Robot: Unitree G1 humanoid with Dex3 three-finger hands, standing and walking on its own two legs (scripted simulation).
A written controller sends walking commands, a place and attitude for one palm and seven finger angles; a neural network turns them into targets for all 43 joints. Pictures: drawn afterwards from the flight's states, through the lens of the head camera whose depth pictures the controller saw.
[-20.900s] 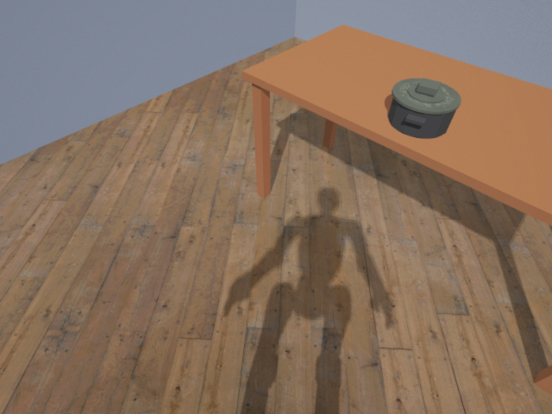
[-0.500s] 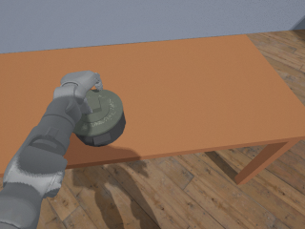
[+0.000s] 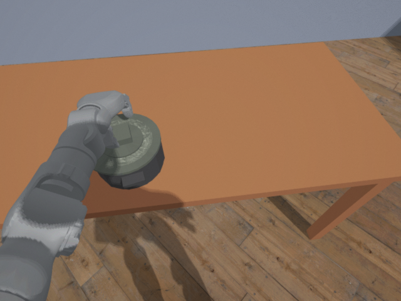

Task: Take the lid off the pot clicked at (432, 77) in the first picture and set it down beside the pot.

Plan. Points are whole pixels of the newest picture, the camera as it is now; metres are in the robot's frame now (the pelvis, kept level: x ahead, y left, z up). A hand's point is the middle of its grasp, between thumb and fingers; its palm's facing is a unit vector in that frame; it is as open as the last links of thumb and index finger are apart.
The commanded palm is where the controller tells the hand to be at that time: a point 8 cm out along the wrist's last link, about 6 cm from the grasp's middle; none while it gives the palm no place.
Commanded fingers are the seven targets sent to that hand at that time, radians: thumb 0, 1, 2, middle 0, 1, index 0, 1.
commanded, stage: move the open hand above the knob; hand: left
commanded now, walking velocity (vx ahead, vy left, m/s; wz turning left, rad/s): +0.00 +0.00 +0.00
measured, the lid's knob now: (119, 134) +0.49 +0.18 +0.02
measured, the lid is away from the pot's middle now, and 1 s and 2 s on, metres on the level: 0.00 0.00 0.00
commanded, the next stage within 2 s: lower the open fingers around the knob in 1.38 s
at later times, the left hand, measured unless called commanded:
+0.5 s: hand (110, 129) +0.46 +0.18 +0.07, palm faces -0.37 -0.09 -0.92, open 10.6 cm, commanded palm +0.47 +0.19 +0.14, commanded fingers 0.00 -0.12 0.95 -0.49 -0.67 -0.49 -0.67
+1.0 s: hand (106, 130) +0.46 +0.18 +0.08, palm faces -0.37 -0.08 -0.92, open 10.6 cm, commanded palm +0.47 +0.19 +0.14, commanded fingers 0.00 -0.12 0.95 -0.49 -0.67 -0.49 -0.67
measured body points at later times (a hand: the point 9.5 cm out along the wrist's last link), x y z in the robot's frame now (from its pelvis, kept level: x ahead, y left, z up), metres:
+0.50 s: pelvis +0.00 +0.00 +0.00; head +0.05 -0.01 +0.45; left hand +0.48 +0.18 +0.12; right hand +0.07 -0.26 -0.13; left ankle +0.05 +0.10 -0.73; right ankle -0.06 -0.12 -0.73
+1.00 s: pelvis +0.00 +0.00 +0.00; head +0.04 -0.01 +0.45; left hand +0.47 +0.19 +0.13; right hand +0.06 -0.27 -0.13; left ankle +0.05 +0.10 -0.73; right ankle -0.06 -0.12 -0.73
